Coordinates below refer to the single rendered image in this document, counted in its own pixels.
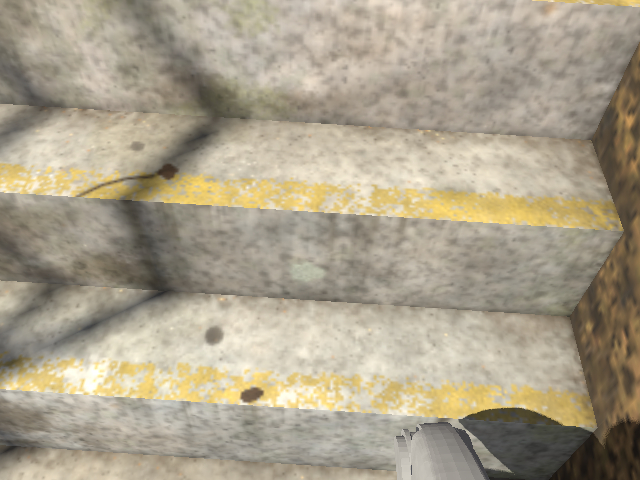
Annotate right robot thigh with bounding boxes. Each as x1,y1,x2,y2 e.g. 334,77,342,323
394,422,490,480

